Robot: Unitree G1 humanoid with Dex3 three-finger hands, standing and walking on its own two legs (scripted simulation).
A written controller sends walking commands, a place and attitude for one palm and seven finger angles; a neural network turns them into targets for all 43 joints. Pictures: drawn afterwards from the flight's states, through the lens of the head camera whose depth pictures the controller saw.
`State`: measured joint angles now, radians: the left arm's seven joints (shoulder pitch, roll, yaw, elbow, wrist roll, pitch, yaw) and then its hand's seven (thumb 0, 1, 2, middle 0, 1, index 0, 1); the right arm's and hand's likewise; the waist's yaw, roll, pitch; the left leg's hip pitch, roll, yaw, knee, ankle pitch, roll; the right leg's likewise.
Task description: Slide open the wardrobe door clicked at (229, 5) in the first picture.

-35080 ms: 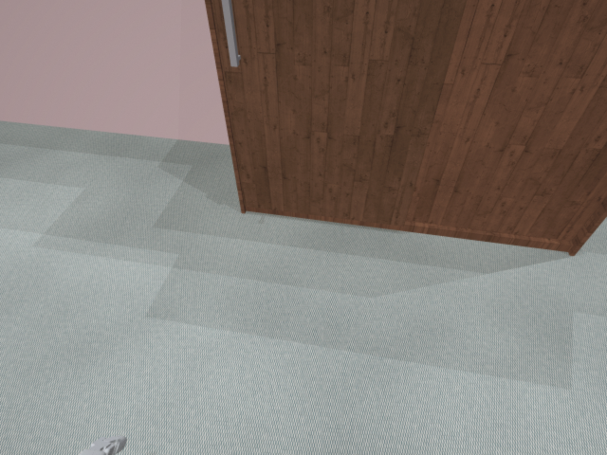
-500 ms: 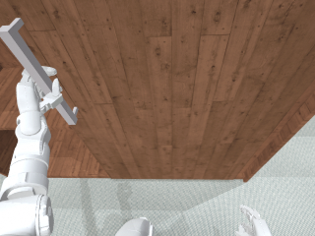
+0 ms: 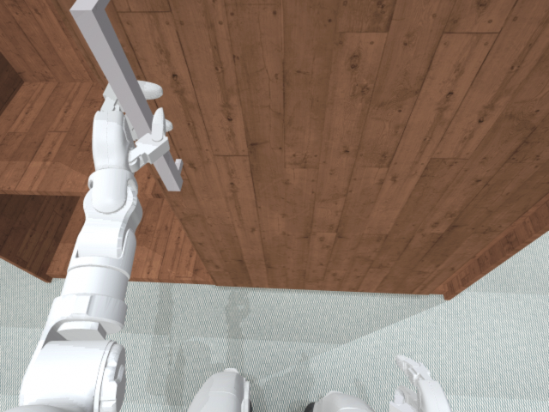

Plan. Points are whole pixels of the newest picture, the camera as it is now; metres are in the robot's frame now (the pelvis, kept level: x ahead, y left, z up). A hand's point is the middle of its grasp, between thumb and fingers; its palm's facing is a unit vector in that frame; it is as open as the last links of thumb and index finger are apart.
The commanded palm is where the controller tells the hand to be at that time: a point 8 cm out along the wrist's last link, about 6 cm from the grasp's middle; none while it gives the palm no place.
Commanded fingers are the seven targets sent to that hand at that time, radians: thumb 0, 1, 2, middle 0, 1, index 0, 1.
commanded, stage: stop walking and hold the door there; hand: left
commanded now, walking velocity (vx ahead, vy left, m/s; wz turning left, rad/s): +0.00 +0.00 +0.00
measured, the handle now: (146, 111) +0.47 +0.21 +0.14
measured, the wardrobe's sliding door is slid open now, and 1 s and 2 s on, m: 0.66 0.65 0.65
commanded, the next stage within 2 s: loosen the grip on the handle in 0.54 s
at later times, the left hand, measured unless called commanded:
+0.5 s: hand (160, 140) +0.42 +0.18 +0.14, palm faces +0.15 -0.98 -0.13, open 6.0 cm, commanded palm +0.40 +0.20 +0.12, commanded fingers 0.00 0.90 0.90 -0.45 -1.40 -0.45 -1.40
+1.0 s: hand (156, 140) +0.42 +0.19 +0.14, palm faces +0.18 -0.97 -0.15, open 11.9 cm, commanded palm +0.40 +0.22 +0.13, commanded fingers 0.00 -0.55 0.20 -0.33 -1.25 -0.33 -1.25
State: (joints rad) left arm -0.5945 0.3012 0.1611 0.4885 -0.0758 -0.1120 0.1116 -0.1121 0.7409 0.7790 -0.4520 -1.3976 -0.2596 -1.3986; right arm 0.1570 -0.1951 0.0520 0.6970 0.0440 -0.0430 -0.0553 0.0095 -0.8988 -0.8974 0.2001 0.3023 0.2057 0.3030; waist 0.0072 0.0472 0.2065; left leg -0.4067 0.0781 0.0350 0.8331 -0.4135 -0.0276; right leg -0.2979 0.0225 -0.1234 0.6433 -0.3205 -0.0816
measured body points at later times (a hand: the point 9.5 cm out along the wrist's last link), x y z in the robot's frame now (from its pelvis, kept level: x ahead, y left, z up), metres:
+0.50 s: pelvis -0.01 +0.03 +0.01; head +0.04 +0.03 +0.46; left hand +0.41 +0.24 +0.14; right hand +0.14 -0.20 -0.11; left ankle +0.00 +0.14 -0.72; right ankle -0.01 -0.09 -0.72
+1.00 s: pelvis -0.06 +0.01 +0.00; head -0.02 +0.02 +0.45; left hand +0.41 +0.24 +0.15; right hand +0.00 -0.27 -0.11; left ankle +0.00 +0.13 -0.72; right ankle -0.01 -0.09 -0.72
